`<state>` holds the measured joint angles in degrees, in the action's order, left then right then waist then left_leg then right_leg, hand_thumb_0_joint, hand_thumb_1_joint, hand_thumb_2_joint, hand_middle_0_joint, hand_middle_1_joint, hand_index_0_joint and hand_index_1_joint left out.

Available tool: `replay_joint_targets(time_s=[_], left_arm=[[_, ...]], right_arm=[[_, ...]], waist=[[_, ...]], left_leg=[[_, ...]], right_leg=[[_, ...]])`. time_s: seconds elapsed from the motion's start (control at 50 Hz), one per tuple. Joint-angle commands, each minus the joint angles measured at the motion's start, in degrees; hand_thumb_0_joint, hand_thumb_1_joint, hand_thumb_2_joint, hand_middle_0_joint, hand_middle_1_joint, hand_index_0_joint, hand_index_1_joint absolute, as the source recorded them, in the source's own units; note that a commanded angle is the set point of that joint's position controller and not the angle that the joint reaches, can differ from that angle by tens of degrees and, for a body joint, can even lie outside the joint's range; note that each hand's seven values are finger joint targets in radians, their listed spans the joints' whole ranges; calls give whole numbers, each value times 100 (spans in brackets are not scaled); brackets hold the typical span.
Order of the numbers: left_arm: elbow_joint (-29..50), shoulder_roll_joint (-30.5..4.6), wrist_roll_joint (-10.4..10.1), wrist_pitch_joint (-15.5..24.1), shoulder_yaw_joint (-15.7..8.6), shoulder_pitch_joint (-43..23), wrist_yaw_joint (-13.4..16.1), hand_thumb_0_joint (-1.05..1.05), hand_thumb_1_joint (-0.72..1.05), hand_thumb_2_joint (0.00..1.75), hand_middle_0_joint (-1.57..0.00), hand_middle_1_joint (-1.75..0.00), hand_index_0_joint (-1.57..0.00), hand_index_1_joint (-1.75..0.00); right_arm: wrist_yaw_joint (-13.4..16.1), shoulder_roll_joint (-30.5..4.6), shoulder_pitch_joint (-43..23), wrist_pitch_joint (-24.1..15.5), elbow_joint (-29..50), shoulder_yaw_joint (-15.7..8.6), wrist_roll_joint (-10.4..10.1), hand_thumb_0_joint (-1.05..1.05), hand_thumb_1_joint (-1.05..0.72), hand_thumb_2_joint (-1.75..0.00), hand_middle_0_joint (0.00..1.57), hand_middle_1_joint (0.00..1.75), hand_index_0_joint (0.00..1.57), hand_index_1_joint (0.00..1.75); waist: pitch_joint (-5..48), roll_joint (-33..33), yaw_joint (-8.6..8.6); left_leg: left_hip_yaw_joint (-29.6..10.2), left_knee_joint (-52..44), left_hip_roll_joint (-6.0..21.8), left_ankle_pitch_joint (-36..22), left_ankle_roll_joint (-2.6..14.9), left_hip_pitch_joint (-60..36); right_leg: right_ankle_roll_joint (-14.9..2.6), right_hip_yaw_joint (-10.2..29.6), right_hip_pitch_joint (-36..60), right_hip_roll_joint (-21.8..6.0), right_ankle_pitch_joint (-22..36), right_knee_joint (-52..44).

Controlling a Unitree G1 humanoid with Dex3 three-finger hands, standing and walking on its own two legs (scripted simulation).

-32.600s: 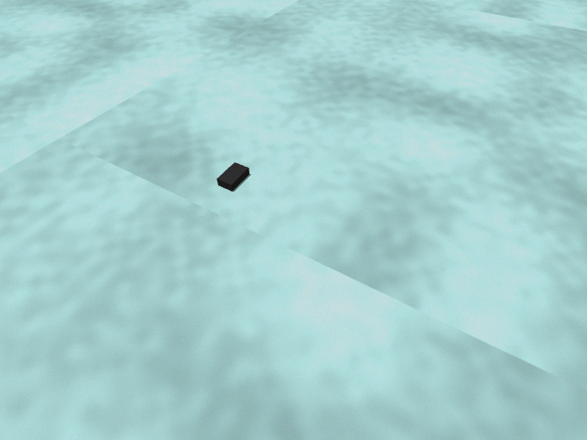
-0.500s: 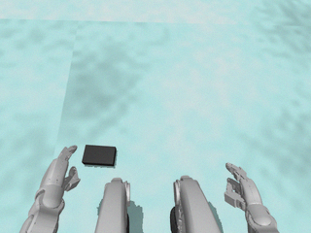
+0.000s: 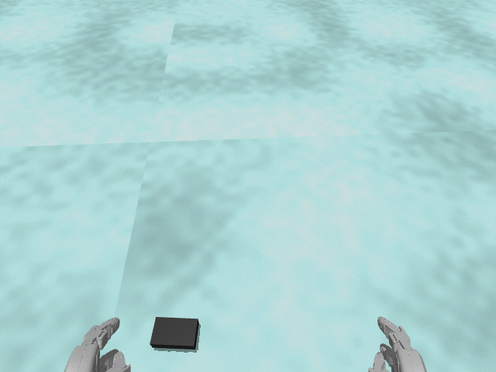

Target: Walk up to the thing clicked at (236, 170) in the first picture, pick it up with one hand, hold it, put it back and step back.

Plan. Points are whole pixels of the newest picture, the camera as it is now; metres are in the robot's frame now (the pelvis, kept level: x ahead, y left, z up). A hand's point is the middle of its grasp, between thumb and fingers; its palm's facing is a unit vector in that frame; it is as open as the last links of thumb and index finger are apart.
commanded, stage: home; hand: left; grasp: from above
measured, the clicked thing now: (175, 333) +0.41 +0.23 -0.68
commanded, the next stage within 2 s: none
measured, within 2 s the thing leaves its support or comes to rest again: neither
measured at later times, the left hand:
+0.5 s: hand out of the picture +0.16 +0.18 -0.03, palm faces +0.07 -0.98 -0.19, open 7.4 cm
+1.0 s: hand out of the picture +0.17 +0.18 -0.03, palm faces +0.06 -0.98 -0.19, open 7.4 cm
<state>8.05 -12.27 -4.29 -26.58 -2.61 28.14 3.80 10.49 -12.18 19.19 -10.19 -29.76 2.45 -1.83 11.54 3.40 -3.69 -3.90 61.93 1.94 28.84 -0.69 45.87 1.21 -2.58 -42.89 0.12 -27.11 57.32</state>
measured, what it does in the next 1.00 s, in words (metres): stands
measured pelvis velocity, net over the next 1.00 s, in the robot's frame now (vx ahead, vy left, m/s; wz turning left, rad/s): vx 0.01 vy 0.00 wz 0.00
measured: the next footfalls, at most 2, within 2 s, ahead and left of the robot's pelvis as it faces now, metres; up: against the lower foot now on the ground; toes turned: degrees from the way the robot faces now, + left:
none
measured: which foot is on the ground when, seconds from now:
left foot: down 0.00-1.00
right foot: down 0.00-1.00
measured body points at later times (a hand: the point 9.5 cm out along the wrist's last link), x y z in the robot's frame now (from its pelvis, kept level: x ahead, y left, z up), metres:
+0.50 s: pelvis +0.01 +0.00 +0.01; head +0.02 +0.00 +0.46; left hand +0.16 +0.23 -0.02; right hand +0.18 -0.24 -0.05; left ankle +0.02 +0.12 -0.67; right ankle +0.01 -0.14 -0.67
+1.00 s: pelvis +0.01 +0.00 +0.01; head +0.02 +0.01 +0.46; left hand +0.16 +0.23 -0.02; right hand +0.17 -0.24 -0.05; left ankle +0.02 +0.12 -0.67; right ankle +0.01 -0.14 -0.67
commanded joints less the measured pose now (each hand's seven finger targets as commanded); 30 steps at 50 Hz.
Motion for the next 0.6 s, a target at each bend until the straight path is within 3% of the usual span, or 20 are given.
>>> replay_joint_targets(time_s=[0.0,0.14,0.3,0.58], left_arm=[[1106,-566,95,159,-276,106,-78,0,90,90,-20,-30,-20,-30],[916,-557,130,194,-233,-125,-246,0,90,90,-20,-30,-20,-30],[1099,-639,190,321,-310,-201,-270,0,90,90,-20,-30,-20,-30],[980,-624,164,324,-297,-9,-240,0,90,90,-20,-30,-20,-30]], right_arm=[[93,-620,-440,-449,931,-293,67,0,-90,-90,20,30,20,30],[97,-711,-550,-653,898,-354,119,0,-90,-90,20,30,20,30],[73,-735,-626,-776,832,-363,157,0,-90,-90,20,30,20,30],[80,-738,-645,-760,797,-357,165,0,-90,-90,20,30,20,30]], waist=[[265,-53,88],[-60,-264,-5],[181,-3,142],[268,-134,167]], left_leg=[[97,-1222,-221,-1197,150,-907],[140,-1364,-224,-1041,171,-988],[145,-1394,-217,-1277,129,-1239],[140,-1353,-206,-1432,137,-1231]], right_leg=[[-139,-113,655,147,1004,-1154],[-98,-144,634,124,825,-1304],[-117,-143,821,110,1037,-1206],[-114,-138,904,127,1203,-1209]])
